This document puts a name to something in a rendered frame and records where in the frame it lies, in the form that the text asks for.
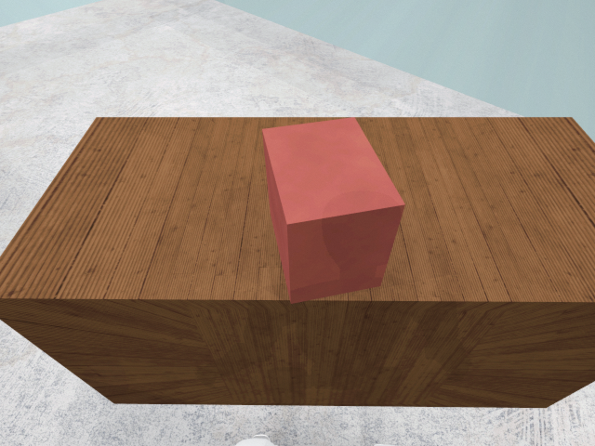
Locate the pedestal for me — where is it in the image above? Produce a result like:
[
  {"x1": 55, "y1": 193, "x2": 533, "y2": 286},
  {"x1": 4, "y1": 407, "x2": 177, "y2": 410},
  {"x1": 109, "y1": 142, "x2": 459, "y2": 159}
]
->
[{"x1": 0, "y1": 117, "x2": 595, "y2": 408}]

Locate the carton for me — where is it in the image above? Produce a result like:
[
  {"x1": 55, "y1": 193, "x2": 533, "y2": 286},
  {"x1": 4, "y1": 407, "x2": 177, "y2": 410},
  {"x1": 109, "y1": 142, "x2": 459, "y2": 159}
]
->
[{"x1": 262, "y1": 117, "x2": 405, "y2": 304}]

